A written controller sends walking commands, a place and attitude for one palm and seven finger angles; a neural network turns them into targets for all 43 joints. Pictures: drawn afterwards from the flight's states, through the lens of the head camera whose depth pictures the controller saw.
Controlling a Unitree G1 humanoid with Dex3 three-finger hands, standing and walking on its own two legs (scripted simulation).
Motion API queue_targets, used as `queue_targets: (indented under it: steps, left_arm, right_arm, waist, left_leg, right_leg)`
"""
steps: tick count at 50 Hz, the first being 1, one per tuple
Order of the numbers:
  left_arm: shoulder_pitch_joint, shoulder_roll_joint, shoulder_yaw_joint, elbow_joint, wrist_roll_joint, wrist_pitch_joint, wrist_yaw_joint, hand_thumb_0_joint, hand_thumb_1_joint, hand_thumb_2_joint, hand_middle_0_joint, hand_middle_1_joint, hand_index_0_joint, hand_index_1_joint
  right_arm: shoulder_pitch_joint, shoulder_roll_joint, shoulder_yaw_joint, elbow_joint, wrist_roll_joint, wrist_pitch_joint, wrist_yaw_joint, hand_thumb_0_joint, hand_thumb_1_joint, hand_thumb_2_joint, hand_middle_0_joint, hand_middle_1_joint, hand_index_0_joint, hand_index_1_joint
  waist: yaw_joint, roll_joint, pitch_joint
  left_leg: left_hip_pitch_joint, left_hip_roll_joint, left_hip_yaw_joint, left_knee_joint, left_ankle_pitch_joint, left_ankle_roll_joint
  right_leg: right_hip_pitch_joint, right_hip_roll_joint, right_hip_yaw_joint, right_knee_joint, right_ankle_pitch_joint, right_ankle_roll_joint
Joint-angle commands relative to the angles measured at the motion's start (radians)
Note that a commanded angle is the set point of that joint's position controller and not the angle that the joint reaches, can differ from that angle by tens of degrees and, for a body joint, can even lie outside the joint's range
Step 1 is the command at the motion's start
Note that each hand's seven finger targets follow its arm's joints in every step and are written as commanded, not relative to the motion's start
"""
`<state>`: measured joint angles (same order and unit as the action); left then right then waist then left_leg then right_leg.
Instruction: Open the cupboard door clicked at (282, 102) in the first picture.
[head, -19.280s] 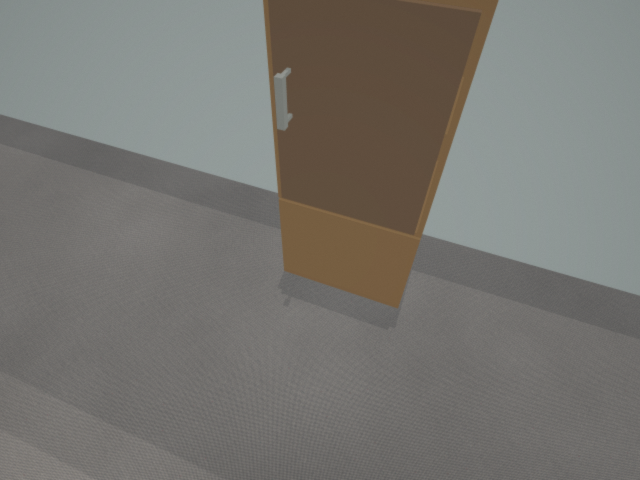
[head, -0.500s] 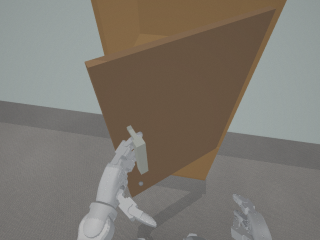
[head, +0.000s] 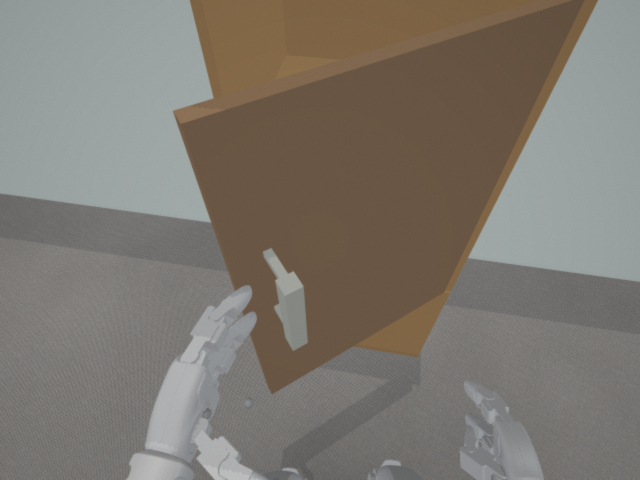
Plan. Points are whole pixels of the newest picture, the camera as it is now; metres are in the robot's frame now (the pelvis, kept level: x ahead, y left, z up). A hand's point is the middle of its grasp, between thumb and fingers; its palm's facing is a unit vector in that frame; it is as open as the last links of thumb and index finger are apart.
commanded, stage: slide the hand sideways off the handle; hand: left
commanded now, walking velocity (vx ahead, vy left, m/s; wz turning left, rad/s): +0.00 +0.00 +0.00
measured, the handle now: (284, 301) +0.31 +0.07 +0.08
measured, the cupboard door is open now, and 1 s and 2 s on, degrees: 41 41 41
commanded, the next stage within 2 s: draw the hand back to the body in 0.30 s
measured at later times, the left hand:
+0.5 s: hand (219, 423) +0.17 +0.11 +0.08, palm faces -0.14 -0.99 -0.06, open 16.3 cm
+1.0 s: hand (120, 392) +0.18 +0.18 +0.14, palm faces +0.10 -0.96 -0.25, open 15.7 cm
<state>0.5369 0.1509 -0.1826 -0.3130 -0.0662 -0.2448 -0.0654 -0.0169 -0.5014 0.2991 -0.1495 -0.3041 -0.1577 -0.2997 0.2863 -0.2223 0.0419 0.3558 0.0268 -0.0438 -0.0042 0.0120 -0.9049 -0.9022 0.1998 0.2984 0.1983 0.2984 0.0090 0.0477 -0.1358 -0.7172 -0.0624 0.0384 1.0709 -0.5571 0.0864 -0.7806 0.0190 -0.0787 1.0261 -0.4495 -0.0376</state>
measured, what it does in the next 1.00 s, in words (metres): stands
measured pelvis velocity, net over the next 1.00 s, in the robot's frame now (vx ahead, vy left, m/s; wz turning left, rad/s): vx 0.00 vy -0.02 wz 0.01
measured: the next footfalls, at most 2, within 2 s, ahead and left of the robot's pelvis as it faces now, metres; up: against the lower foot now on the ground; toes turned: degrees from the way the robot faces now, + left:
none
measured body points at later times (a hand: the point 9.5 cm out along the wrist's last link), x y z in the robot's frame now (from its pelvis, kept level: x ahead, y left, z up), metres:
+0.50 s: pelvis -0.01 -0.03 +0.00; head +0.03 -0.03 +0.45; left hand +0.18 +0.17 +0.09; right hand +0.19 -0.25 -0.06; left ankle -0.01 +0.06 -0.67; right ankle +0.03 -0.10 -0.67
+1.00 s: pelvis +0.00 -0.02 +0.03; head -0.01 -0.02 +0.48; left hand +0.17 +0.23 +0.16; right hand +0.19 -0.24 -0.02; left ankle -0.02 +0.06 -0.67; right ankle +0.03 -0.10 -0.67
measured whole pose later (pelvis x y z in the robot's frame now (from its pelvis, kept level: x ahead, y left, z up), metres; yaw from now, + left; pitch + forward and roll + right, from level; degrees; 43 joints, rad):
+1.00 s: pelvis +0.00 -0.02 +0.03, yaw +1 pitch +4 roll -3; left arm 0.58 0.34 0.17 -0.40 -0.18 -0.08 -0.09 -0.02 -0.39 0.34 -0.16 -0.30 -0.16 -0.30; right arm 0.28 -0.24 0.04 0.46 0.05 -0.15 -0.10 0.01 -0.90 -0.90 0.20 0.30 0.20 0.30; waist 0.03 0.07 -0.12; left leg -0.48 -0.02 -0.01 0.89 -0.48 0.06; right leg -0.51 0.07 -0.11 0.79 -0.35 -0.06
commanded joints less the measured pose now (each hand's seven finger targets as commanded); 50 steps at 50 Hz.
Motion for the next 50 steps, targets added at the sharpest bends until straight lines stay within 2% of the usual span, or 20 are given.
queue_targets:
  steps: [1,4,8,12,13,17,19,21,24,27,32,34,37,40,45,46,47,48,49,50]
  left_arm:
    - [0.032,0.047,0.073,-0.235,-0.042,-0.074,-0.021,0.0,-0.5,0.3,-0.15,-0.3,-0.15,-0.3]
    - [0.041,0.073,0.116,-0.226,-0.068,-0.077,-0.047,0.0,-0.5,0.3,-0.15,-0.3,-0.15,-0.3]
    - [0.045,0.101,0.149,-0.25,-0.095,-0.095,-0.079,0.0,-0.5,0.3,-0.15,-0.3,-0.15,-0.3]
    - [0.083,0.148,0.228,-0.225,-0.132,-0.102,-0.115,0.0,-0.5,0.3,-0.15,-0.3,-0.15,-0.3]
    - [0.097,0.148,0.234,-0.221,-0.139,-0.102,-0.126,0.0,-0.5,0.3,-0.15,-0.3,-0.15,-0.3]
    - [0.046,0.117,0.191,-0.233,-0.159,-0.111,-0.149,0.0,-0.5,0.3,-0.15,-0.3,-0.15,-0.3]
    - [0.033,0.122,0.188,-0.221,-0.162,-0.11,-0.153,0.0,-0.5,0.3,-0.15,-0.3,-0.15,-0.3]
    - [0.035,0.191,0.263,-0.231,-0.163,-0.107,-0.146,0.0,-0.5,0.3,-0.15,-0.3,-0.15,-0.3]
    - [0.057,0.242,0.336,-0.283,-0.168,-0.093,-0.132,0.0,-0.5,0.3,-0.15,-0.3,-0.15,-0.3]
    - [0.078,0.216,0.343,-0.263,-0.189,-0.062,-0.137,0.0,-0.5,0.3,-0.15,-0.3,-0.15,-0.3]
    - [0.053,0.219,0.354,-0.213,-0.233,-0.012,-0.192,0.0,-0.5,0.3,-0.15,-0.3,-0.15,-0.3]
    - [0.042,0.245,0.383,-0.217,-0.245,-0.001,-0.211,0.0,-0.5,0.3,-0.15,-0.3,-0.15,-0.3]
    - [0.02,0.27,0.409,-0.256,-0.255,0.006,-0.222,0.0,-0.5,0.3,-0.15,-0.3,-0.15,-0.3]
    - [0.021,0.293,0.46,-0.256,-0.27,0.009,-0.219,0.0,-0.5,0.3,-0.15,-0.3,-0.15,-0.3]
    - [-0.037,0.298,0.476,-0.24,-0.285,0.04,-0.232,0.0,-0.325,0.375,-0.156,-0.3,-0.156,-0.3]
    - [-0.054,0.435,0.522,-0.322,-0.111,0.079,-0.041,0.0,-0.29,0.39,-0.158,-0.3,-0.158,-0.3]
    - [-0.015,0.306,0.432,-0.334,-0.093,0.107,0.039,0.0,-0.255,0.405,-0.159,-0.3,-0.159,-0.3]
    - [0.029,0.262,0.406,-0.296,-0.08,0.127,0.077,0.0,-0.22,0.42,-0.16,-0.3,-0.16,-0.3]
    - [0.05,0.242,0.388,-0.307,-0.06,0.137,0.104,0.0,-0.185,0.435,-0.161,-0.3,-0.161,-0.3]
    - [0.05,0.263,0.398,-0.329,-0.042,0.142,0.129,0.0,-0.15,0.45,-0.162,-0.3,-0.162,-0.3]
  right_arm:
    - [-0.055,-0.115,-0.062,-0.176,0.004,-0.058,-0.017,0.0,-0.9,-0.9,0.2,0.3,0.2,0.3]
    - [-0.055,-0.117,-0.062,-0.173,0.007,-0.062,-0.025,0.0,-0.9,-0.9,0.2,0.3,0.2,0.3]
    - [-0.058,-0.12,-0.062,-0.168,0.007,-0.076,-0.033,0.0,-0.9,-0.9,0.2,0.3,0.2,0.3]
    - [-0.062,-0.121,-0.069,-0.158,0.012,-0.081,-0.042,0.0,-0.9,-0.9,0.2,0.3,0.2,0.3]
    - [-0.068,-0.121,-0.067,-0.159,0.013,-0.082,-0.042,0.0,-0.9,-0.9,0.2,0.3,0.2,0.3]
    - [-0.077,-0.128,-0.064,-0.157,0.014,-0.099,-0.044,0.0,-0.9,-0.9,0.2,0.3,0.2,0.3]
    - [-0.069,-0.13,-0.064,-0.154,0.013,-0.105,-0.047,0.0,-0.9,-0.9,0.2,0.3,0.2,0.3]
    - [-0.067,-0.133,-0.069,-0.146,0.013,-0.105,-0.05,0.0,-0.9,-0.9,0.2,0.3,0.2,0.3]
    - [-0.075,-0.119,-0.068,-0.156,0.021,-0.099,-0.055,0.0,-0.9,-0.9,0.2,0.3,0.2,0.3]
    - [-0.085,-0.112,-0.061,-0.151,0.029,-0.094,-0.056,0.0,-0.9,-0.9,0.2,0.3,0.2,0.3]
    - [-0.101,-0.127,-0.052,-0.132,0.04,-0.112,-0.066,0.0,-0.9,-0.9,0.2,0.3,0.2,0.3]
    - [-0.103,-0.131,-0.049,-0.126,0.04,-0.124,-0.07,0.0,-0.9,-0.9,0.2,0.3,0.2,0.3]
    - [-0.108,-0.129,-0.043,-0.118,0.042,-0.145,-0.071,0.0,-0.9,-0.9,0.2,0.3,0.2,0.3]
    - [-0.111,-0.123,-0.043,-0.1,0.045,-0.165,-0.073,0.0,-0.9,-0.9,0.2,0.3,0.2,0.3]
    - [-0.126,-0.131,-0.035,-0.072,0.051,-0.192,-0.074,0.0,-0.9,-0.9,0.2,0.3,0.2,0.3]
    - [-0.122,-0.118,-0.056,-0.08,0.025,-0.168,-0.099,0.0,-0.9,-0.9,0.2,0.3,0.2,0.3]
    - [-0.122,-0.099,-0.044,-0.081,0.014,-0.163,-0.105,0.0,-0.9,-0.9,0.2,0.3,0.2,0.3]
    - [-0.105,-0.097,-0.045,-0.069,0.011,-0.157,-0.105,0.0,-0.9,-0.9,0.2,0.3,0.2,0.3]
    - [-0.104,-0.097,-0.041,-0.063,0.009,-0.149,-0.101,0.0,-0.9,-0.9,0.2,0.3,0.2,0.3]
    - [-0.107,-0.102,-0.041,-0.057,0.011,-0.142,-0.1,0.0,-0.9,-0.9,0.2,0.3,0.2,0.3]
  waist:
    - [-0.008,-0.066,-0.157]
    - [-0.014,-0.063,-0.133]
    - [-0.013,-0.015,-0.145]
    - [-0.008,-0.046,-0.158]
    - [-0.005,-0.024,-0.146]
    - [-0.029,-0.001,-0.12]
    - [-0.037,-0.024,-0.116]
    - [-0.017,-0.035,-0.145]
    - [0.009,-0.004,-0.195]
    - [0.006,-0.013,-0.16]
    - [-0.021,-0.056,-0.063]
    - [-0.015,-0.06,-0.061]
    - [-0.004,-0.002,-0.079]
    - [0.006,-0.016,-0.075]
    - [0.003,0.02,-0.016]
    - [0.06,-0.002,-0.011]
    - [0.028,0.012,0.046]
    - [0.02,-0.015,0.074]
    - [0.024,0.016,0.083]
    - [0.029,0.042,0.07]
  left_leg:
    - [0.045,0.053,-0.13,-0.195,0.341,-0.106]
    - [0.019,0.048,-0.123,-0.19,0.28,-0.101]
    - [0.011,0.043,-0.117,-0.178,0.26,-0.096]
    - [-0.026,0.038,-0.099,-0.156,0.252,-0.082]
    - [-0.032,0.037,-0.097,-0.157,0.238,-0.081]
    - [-0.031,0.038,-0.1,-0.145,0.22,-0.075]
    - [-0.041,0.039,-0.101,-0.139,0.198,-0.071]
    - [-0.051,0.041,-0.095,-0.133,0.208,-0.068]
    - [-0.027,0.036,-0.082,-0.149,0.227,-0.066]
    - [-0.01,0.038,-0.084,-0.176,0.24,-0.066]
    - [0.001,0.049,-0.085,-0.197,0.189,-0.058]
    - [0.011,0.05,-0.087,-0.206,0.184,-0.057]
    - [0.062,0.052,-0.089,-0.229,0.217,-0.056]
    - [0.089,0.054,-0.093,-0.253,0.225,-0.059]
    - [0.14,0.061,-0.103,-0.303,0.204,-0.06]
    - [0.132,0.079,-0.099,-0.34,0.182,-0.062]
    - [0.14,0.068,-0.092,-0.353,0.15,-0.066]
    - [0.153,0.071,-0.095,-0.363,0.128,-0.069]
    - [0.18,0.074,-0.093,-0.381,0.137,-0.063]
    - [0.209,0.077,-0.097,-0.401,0.159,-0.061]
  right_leg:
    - [0.181,0.004,0.044,-0.113,0.223,-0.005]
    - [0.169,0.006,0.045,-0.124,0.187,-0.002]
    - [0.169,0.004,0.053,-0.127,0.171,-0.005]
    - [0.21,0.003,0.074,-0.145,0.181,-0.002]
    - [0.205,0.002,0.077,-0.149,0.164,-0.003]
    - [0.174,0.002,0.079,-0.158,0.135,-0.001]
    - [0.166,0.001,0.084,-0.169,0.106,0.003]
    - [0.203,-0.002,0.102,-0.177,0.104,-0.001]
    - [0.278,-0.013,0.129,-0.198,0.125,0.002]
    - [0.304,-0.01,0.119,-0.222,0.151,0.004]
    - [0.288,-0.019,0.138,-0.304,0.073,0.02]
    - [0.311,-0.028,0.151,-0.328,0.051,0.022]
    - [0.336,-0.027,0.138,-0.334,0.084,0.016]
    - [0.359,-0.024,0.131,-0.354,0.088,0.015]
    - [0.353,-0.02,0.111,-0.395,0.054,0.012]
    - [0.372,-0.04,0.182,-0.448,-0.006,-0.01]
    - [0.356,-0.051,0.189,-0.486,-0.058,-0.007]
    - [0.345,-0.054,0.173,-0.5,-0.091,-0.004]
    - [0.363,-0.05,0.156,-0.499,-0.064,-0.005]
    - [0.375,-0.043,0.136,-0.486,-0.011,-0.007]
